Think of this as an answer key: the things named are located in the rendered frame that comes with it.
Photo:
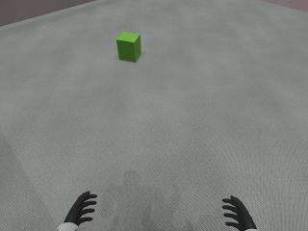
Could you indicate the robot left hand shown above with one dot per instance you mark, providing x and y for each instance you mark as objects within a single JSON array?
[{"x": 76, "y": 211}]

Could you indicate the carton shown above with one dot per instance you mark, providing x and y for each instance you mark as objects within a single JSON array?
[{"x": 129, "y": 47}]

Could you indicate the robot right hand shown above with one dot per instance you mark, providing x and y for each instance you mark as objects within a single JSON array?
[{"x": 242, "y": 216}]

